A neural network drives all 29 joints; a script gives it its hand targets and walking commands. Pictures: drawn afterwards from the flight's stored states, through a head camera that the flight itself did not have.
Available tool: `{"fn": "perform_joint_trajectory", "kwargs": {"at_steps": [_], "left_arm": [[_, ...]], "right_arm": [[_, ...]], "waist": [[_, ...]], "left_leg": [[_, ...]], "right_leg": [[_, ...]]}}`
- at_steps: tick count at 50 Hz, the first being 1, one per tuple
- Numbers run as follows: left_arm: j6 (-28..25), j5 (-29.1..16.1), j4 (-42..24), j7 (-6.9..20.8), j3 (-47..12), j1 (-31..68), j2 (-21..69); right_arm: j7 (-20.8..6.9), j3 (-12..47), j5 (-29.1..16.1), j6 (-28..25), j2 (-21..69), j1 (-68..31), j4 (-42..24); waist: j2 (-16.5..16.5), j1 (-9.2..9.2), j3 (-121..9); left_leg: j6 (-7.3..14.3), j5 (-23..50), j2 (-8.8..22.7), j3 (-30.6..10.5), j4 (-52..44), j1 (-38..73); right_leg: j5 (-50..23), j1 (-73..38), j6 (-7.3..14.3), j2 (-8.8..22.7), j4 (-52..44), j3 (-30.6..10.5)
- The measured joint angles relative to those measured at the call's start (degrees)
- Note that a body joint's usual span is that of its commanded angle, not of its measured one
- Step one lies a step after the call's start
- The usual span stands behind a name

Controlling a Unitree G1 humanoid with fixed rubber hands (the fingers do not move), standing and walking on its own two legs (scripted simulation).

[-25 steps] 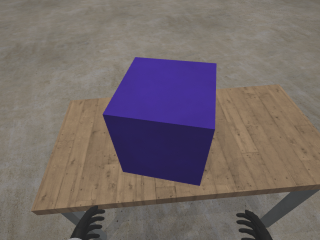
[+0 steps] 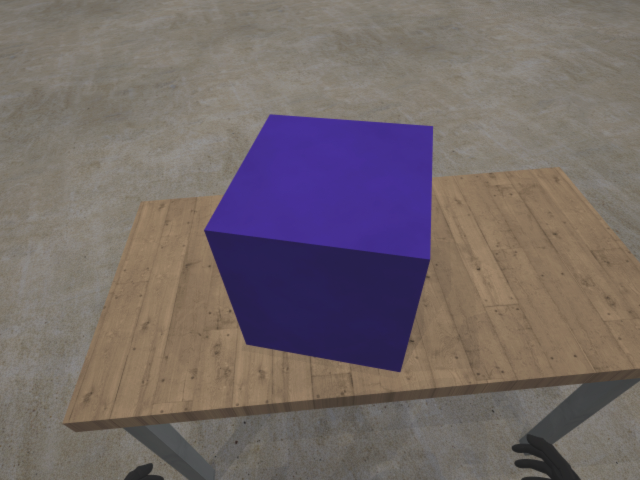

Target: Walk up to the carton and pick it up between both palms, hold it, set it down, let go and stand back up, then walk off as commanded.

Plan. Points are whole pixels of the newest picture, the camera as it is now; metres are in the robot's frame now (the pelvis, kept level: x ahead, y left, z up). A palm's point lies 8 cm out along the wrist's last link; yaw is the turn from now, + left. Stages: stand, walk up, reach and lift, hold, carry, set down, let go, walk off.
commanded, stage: stand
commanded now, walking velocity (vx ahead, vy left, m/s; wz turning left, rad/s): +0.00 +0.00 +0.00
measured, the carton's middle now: (334, 241) +0.46 +0.02 +0.01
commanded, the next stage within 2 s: walk off in 0.72 s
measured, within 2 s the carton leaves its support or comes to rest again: neither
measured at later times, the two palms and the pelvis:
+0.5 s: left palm out of the picture +0.06 +0.29 -0.10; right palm out of the picture +0.11 -0.27 -0.10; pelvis -0.01 +0.00 +0.00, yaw +0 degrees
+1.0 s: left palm out of the picture +0.04 +0.30 -0.10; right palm out of the picture +0.09 -0.27 -0.11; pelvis -0.02 +0.00 +0.00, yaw +0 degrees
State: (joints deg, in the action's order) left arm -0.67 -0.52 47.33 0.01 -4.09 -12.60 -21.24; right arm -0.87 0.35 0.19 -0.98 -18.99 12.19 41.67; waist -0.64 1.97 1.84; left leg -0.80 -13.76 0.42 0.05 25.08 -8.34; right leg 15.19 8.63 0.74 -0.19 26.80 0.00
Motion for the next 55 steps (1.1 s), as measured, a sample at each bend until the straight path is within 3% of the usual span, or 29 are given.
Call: {"fn": "perform_joint_trajectory", "kwargs": {"at_steps": [46,52,55], "left_arm": [[-0.3,0.0,7.2,0.0,0.0,0.0,0.0],[0.3,0.0,5.6,0.0,0.1,0.7,0.0],[1.0,0.0,4.1,0.0,0.4,0.7,0.0]], "right_arm": [[0.0,0.0,0.0,0.4,0.0,-0.2,6.3],[0.0,0.0,0.0,2.1,-1.1,-2.0,6.3],[0.0,-0.1,0.0,3.5,-1.4,-1.6,6.4]], "waist": [[-0.6,-0.25,0.0],[-1.5,-0.71,1.6],[-1.7,-0.94,2.0]], "left_leg": [[0.1,1.1,0.0,0.0,0.0,-0.1],[2.4,0.5,0.0,0.1,8.3,-5.7],[3.4,-6.3,0.0,0.1,18.2,-8.4]], "right_leg": [[-1.1,0.0,0.0,0.0,-0.1,0.0],[-1.3,2.8,0.0,-0.1,2.3,0.0],[-1.4,3.7,0.0,0.0,3.2,0.0]]}}
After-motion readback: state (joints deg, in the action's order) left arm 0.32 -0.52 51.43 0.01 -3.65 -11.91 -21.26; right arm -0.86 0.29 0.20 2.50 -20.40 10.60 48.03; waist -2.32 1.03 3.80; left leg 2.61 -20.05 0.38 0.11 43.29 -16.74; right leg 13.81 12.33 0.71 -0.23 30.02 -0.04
